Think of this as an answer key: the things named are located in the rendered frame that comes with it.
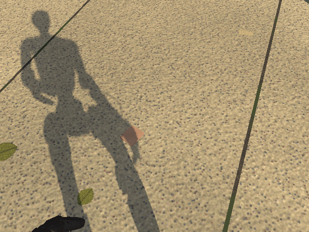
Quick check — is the left robot hand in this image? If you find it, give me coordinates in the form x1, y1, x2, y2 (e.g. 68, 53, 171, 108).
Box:
32, 215, 85, 232

